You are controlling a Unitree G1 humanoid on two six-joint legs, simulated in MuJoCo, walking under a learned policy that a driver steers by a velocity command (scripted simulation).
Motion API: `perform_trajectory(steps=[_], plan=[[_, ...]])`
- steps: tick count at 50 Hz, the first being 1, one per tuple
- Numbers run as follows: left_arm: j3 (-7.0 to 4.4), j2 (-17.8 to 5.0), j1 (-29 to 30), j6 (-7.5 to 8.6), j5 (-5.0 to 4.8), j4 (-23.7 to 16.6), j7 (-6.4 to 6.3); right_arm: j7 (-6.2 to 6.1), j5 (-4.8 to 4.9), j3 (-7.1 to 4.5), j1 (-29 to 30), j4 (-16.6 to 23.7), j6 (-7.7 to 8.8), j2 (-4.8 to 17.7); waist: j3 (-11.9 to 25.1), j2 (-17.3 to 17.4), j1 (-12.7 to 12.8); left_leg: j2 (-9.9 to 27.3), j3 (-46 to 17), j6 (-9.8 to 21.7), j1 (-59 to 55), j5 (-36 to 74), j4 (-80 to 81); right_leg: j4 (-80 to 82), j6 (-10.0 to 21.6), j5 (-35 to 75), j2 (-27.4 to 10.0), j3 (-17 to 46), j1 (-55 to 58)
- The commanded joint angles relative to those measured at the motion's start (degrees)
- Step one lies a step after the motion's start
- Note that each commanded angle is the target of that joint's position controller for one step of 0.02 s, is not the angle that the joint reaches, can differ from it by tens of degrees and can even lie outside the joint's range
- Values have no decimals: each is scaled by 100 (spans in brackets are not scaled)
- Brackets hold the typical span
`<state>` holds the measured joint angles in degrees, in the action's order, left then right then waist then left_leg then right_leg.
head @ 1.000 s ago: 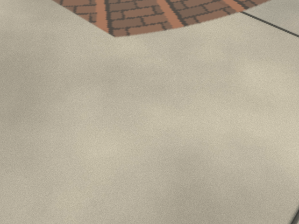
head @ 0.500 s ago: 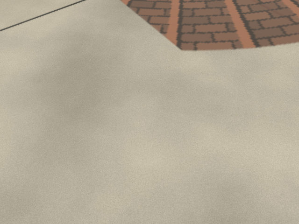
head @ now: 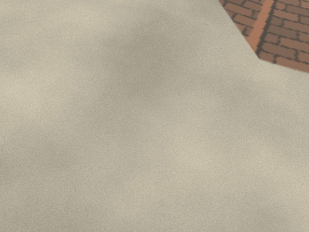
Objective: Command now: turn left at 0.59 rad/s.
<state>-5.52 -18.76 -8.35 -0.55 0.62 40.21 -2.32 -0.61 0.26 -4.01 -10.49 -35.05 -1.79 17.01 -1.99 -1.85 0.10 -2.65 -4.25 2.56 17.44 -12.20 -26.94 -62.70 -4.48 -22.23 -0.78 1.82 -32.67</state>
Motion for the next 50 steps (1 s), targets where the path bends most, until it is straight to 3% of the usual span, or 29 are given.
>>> perform_trajectory(steps=[1, 5, 9, 11, 12, 13, 14, 15, 16, 17, 19, 20, 24, 29, 33, 34, 35, 36, 37, 38, 39, 40, 41, 42, 43, 44, 46, 48, 50], plan=[[-57, -320, 129, 100, -17, -419, -3, -96, 19, -266, 159, 392, 76, 956, 794, 921, -6, 1295, -1461, 1058, -975, 1870, 635, 650, -40, 302, 33, 212, -235], [-26, -296, 302, 145, -44, -481, 67, -101, 21, -313, 166, 399, 29, 1088, 699, 1054, -105, 1236, -1889, 1066, -683, 1062, 607, 1616, -13, 223, 180, 288, 283], [-54, -359, 247, 233, -103, -516, 154, -40, 59, -321, 236, 414, -15, 1106, 701, 1157, -119, 1173, -2428, 1025, -646, 1249, 457, 2411, 98, 70, 337, 319, 819], [-73, -347, 40, 284, -116, -478, 200, -45, 114, -312, 365, 434, -46, 1076, 749, 1149, 36, 1029, -2574, 881, -667, 1436, 256, 3277, 201, 452, 368, 283, 1297], [-91, -357, -210, 306, -109, -400, 211, -69, 163, -289, 428, 448, -65, 1019, 867, 1067, 192, 842, -2497, 709, -443, 797, 158, 4007, 300, 1034, 321, 199, 1894], [-155, -576, -423, 299, -61, -369, 185, -86, 144, -215, 304, 457, -59, 787, 1017, 677, 204, 543, -2226, 416, 231, -538, -247, 4252, 554, 1149, -318, 637, 2760], [-207, -917, -505, 245, 27, -415, 140, -69, 107, -120, 30, 445, -40, 423, 993, -622, 45, -268, -1131, 45, 1462, -2198, -1563, 4563, 1138, 441, -1451, 1920, 3468], [-270, -1113, -670, 278, 172, -350, 193, -73, 125, -234, 186, 630, 59, 796, 557, -1418, 129, -341, -568, -91, 2370, -2290, -2638, 5041, 1866, -596, -2226, 3278, 2928], [-187, -817, -402, 341, 110, -467, 166, -63, 76, -328, 248, 577, 106, 1112, 257, -969, 81, 97, -601, -186, 2538, -1750, -3277, 5145, 1889, -1268, -2136, 3056, 2714], [-128, -623, -169, 358, 12, -497, 109, -39, 61, -368, 140, 453, 104, 1151, 94, -845, -9, 155, -477, -280, 2623, -1328, -3500, 5176, 1609, -1290, -1786, 2519, 2655], [-63, -498, -171, 372, -72, -517, 17, 4, 35, -330, 33, 330, 92, 912, 64, -646, 57, 264, -277, -466, 2832, -766, -4001, 5168, 1352, -800, -1483, 1805, 2825], [-43, -491, -310, 394, -49, -498, -5, 43, 55, -291, 94, 350, 115, 775, 57, -571, 124, 329, -154, -501, 2814, -542, -4109, 5236, 1316, -584, -1403, 1485, 2783], [-65, -562, -775, 467, 1, -366, 30, 114, 93, -193, 450, 494, 206, 524, -36, -579, 388, 514, 56, -624, 2968, -28, -3534, 5423, 1402, -137, -1415, 840, 2993], [-165, -852, -835, 491, -65, -217, 114, 244, 94, -84, 700, 586, 274, 326, -150, -572, 440, 700, 320, -545, 2286, 181, -2154, 5459, 1391, 548, -1572, 104, 2840], [-202, -958, -946, 482, -223, -31, 234, 315, 122, -43, 702, 604, 293, 318, -273, -529, 380, 627, 595, -202, 1383, -265, -1312, 5347, 1359, 696, -1703, -183, 2627], [-205, -982, -956, 459, -268, 27, 264, 319, 122, -55, 593, 583, 301, 349, -270, -502, 281, 546, 684, -70, 1091, -340, -1072, 5231, 1350, 842, -1759, -207, 2613], [-198, -1011, -844, 431, -306, 64, 281, 314, 109, -104, 241, 484, 314, 406, -165, -433, -10, 361, 863, 80, 441, -168, -640, 4834, 1271, 1474, -1707, -377, 2470], [-136, -880, -883, 429, -289, 113, 289, 283, 105, -250, -446, 249, 316, 644, 220, -211, -360, 85, 999, 225, -698, 68, -344, 3894, 1120, 2560, -1478, -716, 2199], [-14, -601, -954, 464, -192, 88, 278, 223, 119, -429, -1345, 29, 300, 1012, 853, 198, -772, 213, 594, 363, -2101, 98, -328, 2372, 826, 2733, -1122, -1171, 1577], [211, 3, -1057, 547, 53, -334, 291, 129, 71, -531, -1763, 48, 314, 1803, 1344, 2030, -596, 1903, -2486, 1202, -3636, -675, 300, -75, 280, -342, -293, -1220, -662], [147, -349, -867, 685, -146, -300, 264, 167, 87, -431, -1764, 156, 435, 1555, 1834, 1586, -754, 2478, -4092, 1721, -3598, -1232, 1152, -1157, 271, -1050, 9, -18, -1362], [47, -710, -537, 743, -351, -395, 289, 208, 50, -301, -1552, 101, 527, 1195, 1229, 1196, -738, 2343, -3302, 1539, -3263, -1027, 1139, -1405, 410, -626, -289, 157, -1781], [74, -663, -395, 762, -328, -406, 285, 223, 46, -229, -1311, 69, 559, 979, 859, 1041, -580, 2107, -2570, 1357, -2708, -672, 1064, -1177, 544, -143, -531, 80, -1720], [81, -612, -322, 762, -181, -358, 266, 229, 34, -154, -983, 82, 563, 785, 575, 722, -418, 1864, -2044, 1216, -2133, -217, 1111, -814, 576, 283, -700, 93, -1489], [67, -576, -419, 718, -120, -313, 279, 225, -19, -87, -729, 109, 576, 630, 421, 743, -214, 1673, -1676, 1124, -1681, 204, 1293, -549, 590, 643, -807, 136, -1152], [74, -531, -544, 670, -131, -253, 316, 209, -48, -78, -613, 104, 604, 627, 372, 889, -87, 1621, -1514, 1143, -1394, 592, 1439, -414, 555, 853, -823, 133, -886], [97, -415, -640, 570, -98, -131, 349, 176, -25, -70, -582, -13, 675, 626, 284, 659, 33, 1522, -1055, 1157, -1237, 1334, 1614, -107, 441, 1132, -775, 56, -819], [135, -305, -339, 515, -60, -184, 337, 137, -8, -78, -681, -164, 703, 675, 99, 442, 2, 1438, -705, 1114, -1225, 1854, 1734, 437, 326, 1607, -727, 17, -1036], [194, -173, 39, 532, -60, -276, 359, 92, 5, -68, -797, -310, 685, 688, -8, 452, -95, 1287, -362, 969, -1227, 2129, 1774, 1251, 288, 2218, -636, -42, -996]])
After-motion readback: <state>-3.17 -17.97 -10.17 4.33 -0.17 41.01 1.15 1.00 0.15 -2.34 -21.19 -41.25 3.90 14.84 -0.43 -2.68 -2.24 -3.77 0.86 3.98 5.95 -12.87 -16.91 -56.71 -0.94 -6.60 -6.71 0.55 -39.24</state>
